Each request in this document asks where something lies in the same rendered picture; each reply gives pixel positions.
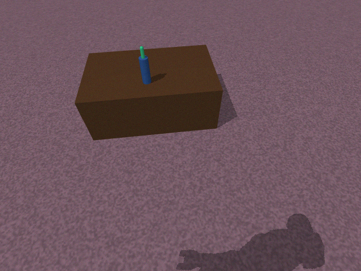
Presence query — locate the bottle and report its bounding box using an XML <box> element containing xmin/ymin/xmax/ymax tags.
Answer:
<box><xmin>139</xmin><ymin>46</ymin><xmax>151</xmax><ymax>84</ymax></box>

